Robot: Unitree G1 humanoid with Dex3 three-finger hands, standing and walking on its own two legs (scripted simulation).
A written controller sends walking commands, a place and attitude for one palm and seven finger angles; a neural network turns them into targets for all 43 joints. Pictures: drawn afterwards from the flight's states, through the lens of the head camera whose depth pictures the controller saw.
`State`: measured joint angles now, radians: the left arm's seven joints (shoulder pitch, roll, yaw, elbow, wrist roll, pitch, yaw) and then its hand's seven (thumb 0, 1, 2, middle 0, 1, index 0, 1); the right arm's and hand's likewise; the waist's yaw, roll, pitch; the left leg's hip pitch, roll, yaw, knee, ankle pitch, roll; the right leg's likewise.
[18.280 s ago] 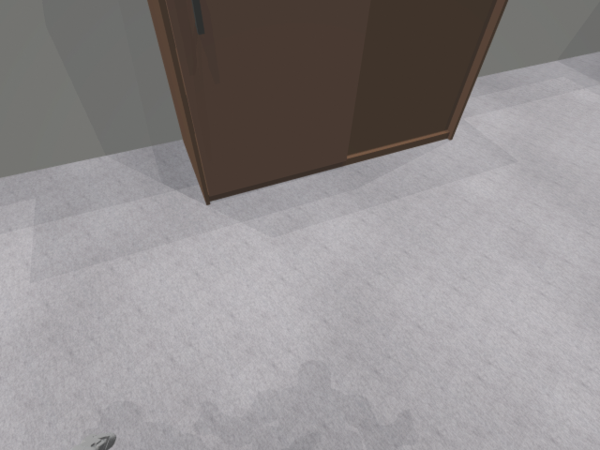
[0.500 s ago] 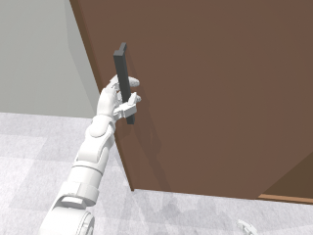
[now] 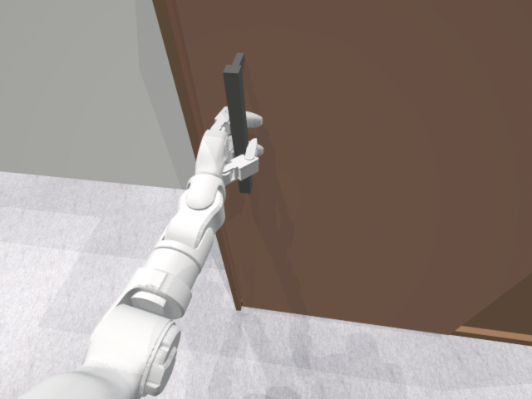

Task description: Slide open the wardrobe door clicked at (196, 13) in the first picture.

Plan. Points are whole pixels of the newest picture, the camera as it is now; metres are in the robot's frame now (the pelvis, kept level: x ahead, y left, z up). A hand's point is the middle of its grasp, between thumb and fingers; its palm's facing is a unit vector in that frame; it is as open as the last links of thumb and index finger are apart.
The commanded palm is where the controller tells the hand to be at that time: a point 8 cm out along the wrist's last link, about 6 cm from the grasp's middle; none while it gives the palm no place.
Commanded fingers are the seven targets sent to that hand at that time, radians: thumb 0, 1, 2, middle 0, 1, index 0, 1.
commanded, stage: tug the door sideways, standing still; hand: left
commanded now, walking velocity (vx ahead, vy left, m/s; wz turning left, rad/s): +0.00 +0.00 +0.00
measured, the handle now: (243, 131) +0.49 +0.05 +0.15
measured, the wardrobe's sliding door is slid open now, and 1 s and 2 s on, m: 0.01 0.08 0.47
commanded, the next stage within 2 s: step sideways, sliding the door along in 0.12 s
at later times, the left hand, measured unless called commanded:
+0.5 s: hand (273, 163) +0.43 +0.00 +0.13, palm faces -0.19 -0.97 -0.14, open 5.9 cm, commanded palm +0.42 +0.04 +0.14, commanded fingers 0.00 0.90 0.90 -0.45 -1.40 -0.45 -1.40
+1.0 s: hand (305, 162) +0.43 -0.05 +0.13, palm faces +0.07 -0.99 -0.09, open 6.0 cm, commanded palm +0.40 -0.06 +0.14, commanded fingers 0.00 0.90 0.90 -0.45 -1.40 -0.45 -1.40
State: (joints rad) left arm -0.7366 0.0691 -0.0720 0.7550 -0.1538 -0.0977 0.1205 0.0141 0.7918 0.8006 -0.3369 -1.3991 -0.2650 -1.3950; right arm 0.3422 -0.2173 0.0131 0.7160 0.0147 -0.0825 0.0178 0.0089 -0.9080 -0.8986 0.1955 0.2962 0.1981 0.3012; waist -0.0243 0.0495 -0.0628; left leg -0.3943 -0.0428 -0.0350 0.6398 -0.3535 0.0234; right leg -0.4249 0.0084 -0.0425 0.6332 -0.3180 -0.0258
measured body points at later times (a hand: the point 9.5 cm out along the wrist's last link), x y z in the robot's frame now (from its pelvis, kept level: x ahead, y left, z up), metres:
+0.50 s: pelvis +0.00 -0.02 +0.00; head +0.03 -0.05 +0.45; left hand +0.43 +0.06 +0.14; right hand +0.09 -0.26 -0.13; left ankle -0.02 +0.10 -0.72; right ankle -0.01 -0.13 -0.69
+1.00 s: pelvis -0.01 -0.17 +0.00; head +0.08 -0.16 +0.44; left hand +0.42 +0.01 +0.14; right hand +0.16 -0.39 -0.12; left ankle +0.03 +0.03 -0.72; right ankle +0.00 -0.35 -0.68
